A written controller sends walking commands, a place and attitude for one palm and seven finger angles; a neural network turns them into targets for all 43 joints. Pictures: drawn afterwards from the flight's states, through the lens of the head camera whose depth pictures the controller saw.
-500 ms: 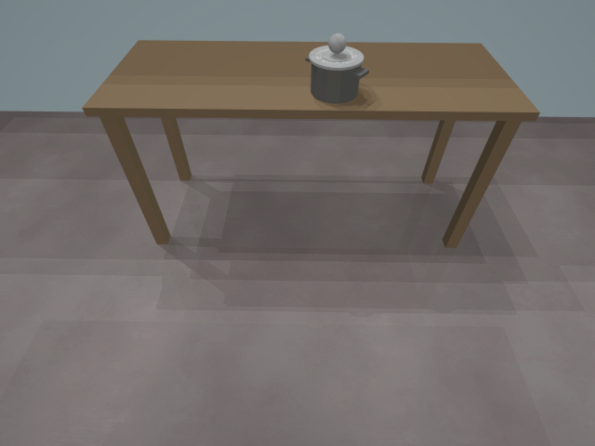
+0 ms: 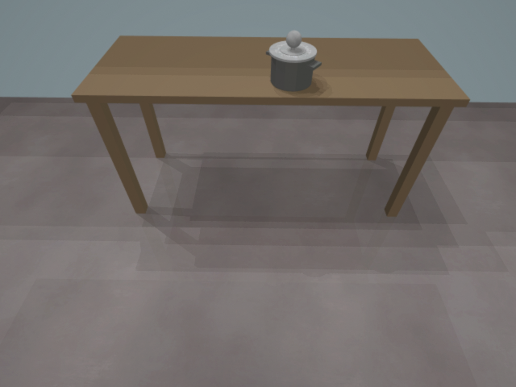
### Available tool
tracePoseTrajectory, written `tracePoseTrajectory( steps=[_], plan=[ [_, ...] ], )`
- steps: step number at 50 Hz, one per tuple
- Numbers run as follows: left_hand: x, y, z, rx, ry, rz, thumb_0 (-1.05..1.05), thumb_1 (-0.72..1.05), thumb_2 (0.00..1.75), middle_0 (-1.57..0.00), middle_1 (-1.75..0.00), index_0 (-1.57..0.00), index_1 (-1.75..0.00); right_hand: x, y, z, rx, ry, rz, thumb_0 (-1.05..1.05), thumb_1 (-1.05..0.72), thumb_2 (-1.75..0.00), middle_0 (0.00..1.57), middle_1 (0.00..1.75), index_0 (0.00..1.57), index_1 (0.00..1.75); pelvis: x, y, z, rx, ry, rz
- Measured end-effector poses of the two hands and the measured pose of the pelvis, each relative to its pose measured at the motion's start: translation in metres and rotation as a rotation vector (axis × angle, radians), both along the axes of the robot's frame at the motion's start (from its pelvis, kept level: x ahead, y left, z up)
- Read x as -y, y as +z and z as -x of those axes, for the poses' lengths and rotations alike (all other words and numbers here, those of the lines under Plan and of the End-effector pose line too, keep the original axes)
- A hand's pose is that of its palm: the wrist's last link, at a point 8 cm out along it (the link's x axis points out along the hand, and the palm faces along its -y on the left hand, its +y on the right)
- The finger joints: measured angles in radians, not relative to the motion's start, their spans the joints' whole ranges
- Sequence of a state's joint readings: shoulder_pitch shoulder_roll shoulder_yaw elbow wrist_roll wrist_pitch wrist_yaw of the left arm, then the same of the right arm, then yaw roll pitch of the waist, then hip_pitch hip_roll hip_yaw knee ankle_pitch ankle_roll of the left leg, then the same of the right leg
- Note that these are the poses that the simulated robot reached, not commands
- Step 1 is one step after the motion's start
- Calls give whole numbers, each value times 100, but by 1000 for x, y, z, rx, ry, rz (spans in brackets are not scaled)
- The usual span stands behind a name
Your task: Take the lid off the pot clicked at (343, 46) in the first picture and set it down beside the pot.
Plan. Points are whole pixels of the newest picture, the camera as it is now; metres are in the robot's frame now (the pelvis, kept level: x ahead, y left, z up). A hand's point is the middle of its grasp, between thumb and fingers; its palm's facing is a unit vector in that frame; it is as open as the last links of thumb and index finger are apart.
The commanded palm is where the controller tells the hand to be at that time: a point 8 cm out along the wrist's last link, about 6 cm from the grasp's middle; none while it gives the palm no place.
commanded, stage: look at it before walking up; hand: left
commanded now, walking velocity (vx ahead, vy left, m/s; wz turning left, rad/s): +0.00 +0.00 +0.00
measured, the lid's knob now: (293, 39) +1.15 -0.05 +0.06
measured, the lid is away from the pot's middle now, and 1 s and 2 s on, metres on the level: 0.00 0.00 0.00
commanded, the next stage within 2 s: walk to a spot facing it in 0.14 s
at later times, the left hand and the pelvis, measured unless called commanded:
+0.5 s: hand out of the picture +0.05 +0.20 -0.18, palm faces -0.06 -0.97 -0.24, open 7.4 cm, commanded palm none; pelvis +0.03 -0.01 -0.01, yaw -6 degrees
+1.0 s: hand (210, 370) +0.19 +0.10 -0.16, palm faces -0.25 -0.94 -0.22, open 7.4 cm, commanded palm none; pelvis +0.18 -0.08 +0.00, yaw -22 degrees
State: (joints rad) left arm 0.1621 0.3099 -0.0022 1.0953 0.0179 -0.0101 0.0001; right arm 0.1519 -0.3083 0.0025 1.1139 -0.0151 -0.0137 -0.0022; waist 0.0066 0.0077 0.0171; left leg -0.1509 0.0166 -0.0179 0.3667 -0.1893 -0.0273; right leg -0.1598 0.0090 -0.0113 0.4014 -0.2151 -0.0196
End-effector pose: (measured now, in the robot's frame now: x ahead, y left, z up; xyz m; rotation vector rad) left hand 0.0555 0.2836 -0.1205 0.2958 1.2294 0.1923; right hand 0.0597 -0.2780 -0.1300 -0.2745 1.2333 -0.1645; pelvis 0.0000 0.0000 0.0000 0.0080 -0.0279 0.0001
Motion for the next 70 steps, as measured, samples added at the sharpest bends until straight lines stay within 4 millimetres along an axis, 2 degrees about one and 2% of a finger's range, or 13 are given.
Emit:
tracePoseTrajectory(
  steps=[15,20,25,28,32,34,36,38,48,57,60,64,70],
  plan=[
    [2,-1,-1,-15,10,-1,1,90,90,-20,-30,-20,-30,0,-2,-2,-16,-6,0,0,-91,-90,20,30,20,30,1,0,-7,-2,-5,0],
    [14,-12,4,-56,7,33,0,90,90,-20,-30,-20,-30,-10,-10,5,-16,-47,-27,0,-91,-90,20,30,20,30,1,-5,-16,-3,-49,-1],
    [32,-26,6,-129,-13,78,0,90,90,-20,-30,-20,-30,-19,-23,24,-35,-134,-63,0,-91,-90,20,30,20,30,5,-14,-33,-17,-105,-17],
    [48,-28,-7,-168,-44,89,1,90,90,-20,-30,-20,-30,-20,-30,42,-62,-208,-90,0,-91,-90,20,30,20,30,14,-17,-45,-20,-153,-33],
    [76,-30,-48,-127,-101,95,1,90,90,-20,-30,-20,-30,-12,-45,67,-152,-278,-123,0,-91,-90,20,30,20,30,34,-26,-64,-17,-196,-29],
    [87,-32,-66,-71,-102,90,1,90,90,-20,-30,-20,-30,-6,-49,69,-206,-290,-135,0,-91,-90,20,30,20,30,44,-29,-72,-17,-198,-23],
    [97,-28,-77,-51,-99,86,1,90,90,-20,-30,-20,-30,3,-45,58,-215,-298,-136,1,-91,-90,20,30,20,30,51,-25,-81,-17,-213,-19],
    [107,-22,-84,-66,-113,85,0,90,90,-20,-30,-20,-30,12,-38,34,-171,-308,-133,1,-91,-90,20,30,20,30,57,-18,-92,-21,-234,-18],
    [132,-7,-129,-175,-191,86,0,90,90,-20,-30,-20,-30,49,-7,-128,179,-344,-126,1,-91,-90,20,30,20,30,75,-2,-160,-42,-359,-27],
    [123,-21,-204,-249,-210,60,0,90,90,-20,-30,-20,-30,61,6,-273,351,-311,-103,1,-91,-90,20,30,20,30,80,-15,-253,-32,-449,-15],
    [116,-38,-246,-284,-246,60,0,90,90,-20,-30,-20,-30,66,3,-298,409,-346,-52,0,-91,-90,20,30,20,30,80,-29,-289,-36,-512,11],
    [128,-43,-330,-225,-337,73,1,90,90,-20,-30,-20,-30,63,2,-273,320,-443,-20,0,-91,-90,20,30,20,30,85,-23,-317,-12,-562,-5],
    [183,-26,-459,-49,-493,121,1,91,90,-19,-30,-19,-29,40,-3,-203,70,-625,-37,0,-91,-90,20,30,20,30,94,-8,-351,-18,-632,-6]
  ],
)
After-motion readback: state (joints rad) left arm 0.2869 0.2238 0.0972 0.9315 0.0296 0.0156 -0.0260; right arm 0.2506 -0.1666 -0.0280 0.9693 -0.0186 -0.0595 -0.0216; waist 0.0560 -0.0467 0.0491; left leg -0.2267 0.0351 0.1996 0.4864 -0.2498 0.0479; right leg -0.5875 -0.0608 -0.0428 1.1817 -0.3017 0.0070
